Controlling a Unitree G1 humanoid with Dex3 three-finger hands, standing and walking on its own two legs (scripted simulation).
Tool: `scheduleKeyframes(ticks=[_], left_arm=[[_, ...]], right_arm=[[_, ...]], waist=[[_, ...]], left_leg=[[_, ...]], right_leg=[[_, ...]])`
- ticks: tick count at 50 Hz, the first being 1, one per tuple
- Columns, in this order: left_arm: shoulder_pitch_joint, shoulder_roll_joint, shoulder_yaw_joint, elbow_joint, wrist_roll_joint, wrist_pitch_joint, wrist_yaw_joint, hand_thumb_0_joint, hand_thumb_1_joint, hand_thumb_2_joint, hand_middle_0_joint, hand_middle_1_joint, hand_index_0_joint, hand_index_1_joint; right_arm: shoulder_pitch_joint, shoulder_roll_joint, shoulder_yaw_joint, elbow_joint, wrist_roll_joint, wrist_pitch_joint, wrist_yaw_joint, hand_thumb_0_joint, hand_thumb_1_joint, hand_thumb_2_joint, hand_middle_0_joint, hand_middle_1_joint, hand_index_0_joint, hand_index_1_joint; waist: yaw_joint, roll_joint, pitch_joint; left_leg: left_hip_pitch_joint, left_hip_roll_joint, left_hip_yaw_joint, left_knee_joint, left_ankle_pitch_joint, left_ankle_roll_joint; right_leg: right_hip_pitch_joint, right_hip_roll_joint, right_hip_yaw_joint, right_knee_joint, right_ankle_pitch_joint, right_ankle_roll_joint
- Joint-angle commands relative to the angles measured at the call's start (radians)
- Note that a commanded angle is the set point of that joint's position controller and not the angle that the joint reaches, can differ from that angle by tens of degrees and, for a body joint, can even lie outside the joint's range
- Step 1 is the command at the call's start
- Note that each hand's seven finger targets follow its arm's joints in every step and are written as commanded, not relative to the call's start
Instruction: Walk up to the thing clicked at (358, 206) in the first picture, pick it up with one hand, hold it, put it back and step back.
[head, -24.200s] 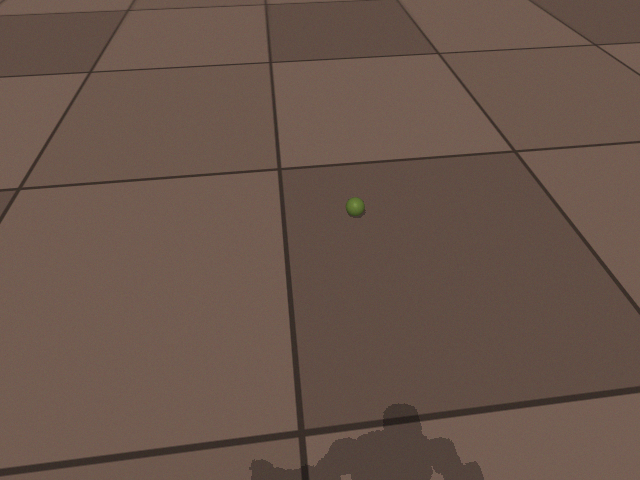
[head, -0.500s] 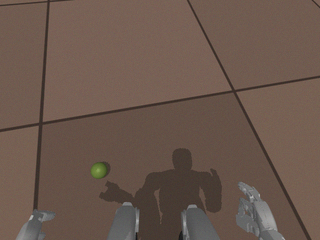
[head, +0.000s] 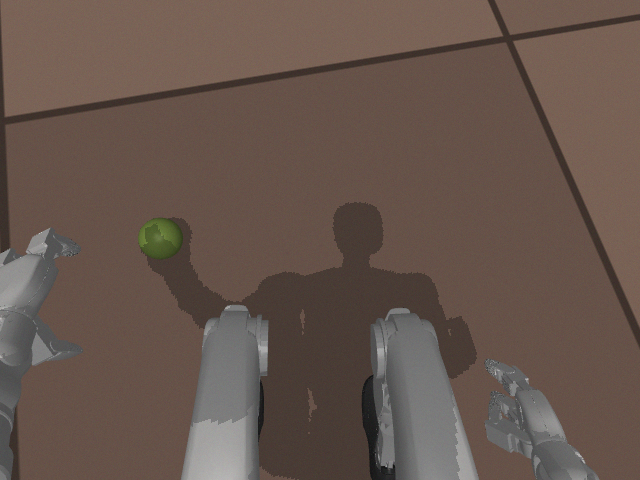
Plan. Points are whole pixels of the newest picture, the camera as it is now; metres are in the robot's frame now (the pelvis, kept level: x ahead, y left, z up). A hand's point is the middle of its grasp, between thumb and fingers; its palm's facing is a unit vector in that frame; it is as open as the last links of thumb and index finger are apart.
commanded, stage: rise first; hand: left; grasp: from above
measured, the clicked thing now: (161, 238) +0.48 +0.33 -0.40
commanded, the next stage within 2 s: approach in 1.06 s
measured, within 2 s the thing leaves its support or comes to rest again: neither
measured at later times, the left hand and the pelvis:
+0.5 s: hand (81, 276) +0.37 +0.38 -0.22, palm faces -0.44 -0.12 -0.89, open 14.0 cm; pelvis -0.02 +0.01 -0.09, yaw -3 degrees
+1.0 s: hand (102, 260) +0.40 +0.38 -0.27, palm faces -0.45 -0.07 -0.89, open 14.1 cm; pelvis +0.00 +0.01 -0.11, yaw -5 degrees
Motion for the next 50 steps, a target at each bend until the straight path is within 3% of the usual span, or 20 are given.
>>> scheduleKeyframes(ticks=[1,2,4,8,11,13,19,21,24,25,32,36,45,50], left_arm=[[-0.180,0.369,0.105,-0.060,0.067,-0.049,0.038,0.000,-0.526,1.042,-0.037,-1.047,-0.034,-1.051],[-0.207,0.403,0.121,-0.042,0.085,-0.057,0.039,0.000,-0.522,1.037,-0.037,-1.048,-0.035,-1.051],[-0.243,0.407,0.104,-0.009,0.115,-0.077,0.041,0.000,-0.520,1.035,-0.041,-1.039,-0.040,-1.040],[-0.340,0.479,0.115,0.037,0.169,-0.135,0.058,0.000,-0.507,1.015,-0.047,-1.025,-0.053,-1.019],[-0.405,0.489,0.099,0.057,0.209,-0.180,0.086,0.000,-0.503,1.007,-0.055,-1.004,-0.061,-0.997],[-0.429,0.529,0.111,0.100,0.237,-0.200,0.116,0.000,-0.497,1.001,-0.057,-1.003,-0.065,-0.994],[-0.498,0.511,0.065,0.196,0.339,-0.208,0.207,0.000,-0.508,1.008,-0.059,-0.973,-0.059,-0.971],[-0.517,0.524,0.067,0.227,0.368,-0.199,0.232,0.000,-0.510,1.004,-0.069,-0.959,-0.065,-0.962],[-0.545,0.508,0.045,0.254,0.405,-0.183,0.260,0.000,-0.504,0.991,-0.068,-0.965,-0.068,-0.963],[-0.565,0.531,0.057,0.254,0.413,-0.181,0.270,0.000,-0.504,0.991,-0.074,-0.954,-0.071,-0.955],[-0.616,0.542,0.045,0.311,0.480,-0.180,0.307,0.000,-0.504,0.982,-0.077,-0.961,-0.077,-0.959],[-0.621,0.550,0.047,0.334,0.499,-0.188,0.319,0.000,-0.508,0.976,-0.073,-0.987,-0.076,-0.982],[-0.650,0.575,0.063,0.374,0.509,-0.193,0.350,0.000,-0.536,0.996,-0.057,-1.022,-0.061,-1.017],[-0.658,0.576,0.063,0.379,0.499,-0.191,0.355,0.000,-0.543,1.003,-0.056,-1.027,-0.059,-1.023]], right_arm=[[0.162,-0.191,-0.069,-0.047,-0.005,-0.002,0.000,0.000,-0.844,-0.888,0.200,0.299,0.200,0.299],[0.171,-0.191,-0.067,-0.040,-0.005,0.005,0.001,0.000,-0.841,-0.887,0.200,0.299,0.200,0.299],[0.171,-0.191,-0.060,-0.036,-0.009,0.020,0.005,0.000,-0.849,-0.889,0.200,0.299,0.200,0.299],[0.167,-0.195,-0.045,-0.031,-0.018,0.045,0.014,0.000,-0.865,-0.891,0.200,0.299,0.200,0.299],[0.161,-0.199,-0.036,-0.023,-0.030,0.056,0.021,0.000,-0.875,-0.893,0.200,0.299,0.200,0.299],[0.158,-0.207,-0.032,-0.015,-0.038,0.062,0.025,0.000,-0.876,-0.892,0.200,0.299,0.200,0.299],[0.163,-0.221,-0.019,0.014,-0.059,0.089,0.038,0.000,-0.878,-0.893,0.201,0.300,0.200,0.300],[0.173,-0.219,-0.013,0.023,-0.067,0.099,0.042,0.000,-0.880,-0.894,0.201,0.300,0.200,0.300],[0.181,-0.225,-0.020,0.029,-0.075,0.111,0.048,0.000,-0.884,-0.895,0.200,0.300,0.200,0.300],[0.181,-0.230,-0.021,0.032,-0.079,0.116,0.050,0.000,-0.885,-0.895,0.200,0.300,0.200,0.300],[0.186,-0.221,-0.020,0.038,-0.098,0.134,0.063,0.000,-0.889,-0.896,0.200,0.300,0.200,0.300],[0.185,-0.212,-0.012,0.049,-0.112,0.140,0.067,0.000,-0.895,-0.898,0.200,0.300,0.200,0.300],[0.185,-0.214,-0.006,0.056,-0.130,0.146,0.072,0.000,-0.899,-0.900,0.200,0.300,0.200,0.300],[0.190,-0.214,0.001,0.063,-0.139,0.147,0.073,0.000,-0.899,-0.900,0.200,0.300,0.200,0.300]], waist=[[0.004,0.062,-0.721],[0.009,0.056,-0.718],[0.001,0.062,-0.677],[-0.010,0.075,-0.611],[-0.016,0.143,-0.562],[-0.020,0.160,-0.546],[-0.049,0.209,-0.533],[-0.049,0.230,-0.556],[-0.057,0.257,-0.580],[-0.062,0.270,-0.588],[-0.081,0.256,-0.592],[-0.087,0.243,-0.606],[-0.100,0.260,-0.595],[-0.105,0.262,-0.601]], left_leg=[[0.433,-0.003,0.092,-0.150,0.256,0.073],[0.399,-0.006,0.098,-0.134,0.240,0.076],[0.341,-0.008,0.098,-0.122,0.160,0.077],[0.261,-0.014,0.091,-0.097,0.043,0.080],[0.259,-0.012,0.067,-0.104,-0.042,0.075],[0.256,-0.012,0.054,-0.102,-0.082,0.072],[0.261,-0.021,0.054,-0.053,-0.035,0.065],[0.292,-0.022,0.053,-0.038,0.027,0.061],[0.331,-0.021,0.041,-0.025,0.078,0.054],[0.337,-0.021,0.039,-0.019,0.100,0.053],[0.293,-0.027,0.048,0.031,0.120,0.063],[0.290,-0.027,0.051,0.062,0.164,0.070],[0.266,-0.023,0.051,0.090,0.165,0.072],[0.260,-0.021,0.052,0.109,0.184,0.075]], right_leg=[[0.306,0.003,-0.063,-0.191,0.253,-0.061],[0.310,0.004,-0.062,-0.187,0.243,-0.059],[0.257,0.008,-0.074,-0.166,0.171,-0.062],[0.174,0.018,-0.093,-0.131,0.050,-0.068],[0.079,0.020,-0.112,-0.091,-0.010,-0.072],[0.050,0.020,-0.121,-0.069,-0.028,-0.073],[-0.049,0.014,-0.139,-0.019,0.018,-0.078],[-0.048,0.012,-0.141,-0.001,0.061,-0.080],[-0.080,0.008,-0.148,0.034,0.106,-0.079],[-0.079,0.006,-0.148,0.044,0.122,-0.078],[-0.083,0.014,-0.146,0.063,0.138,-0.075],[-0.069,0.019,-0.145,0.076,0.165,-0.071],[-0.092,0.024,-0.153,0.103,0.168,-0.072],[-0.084,0.025,-0.153,0.113,0.184,-0.068]])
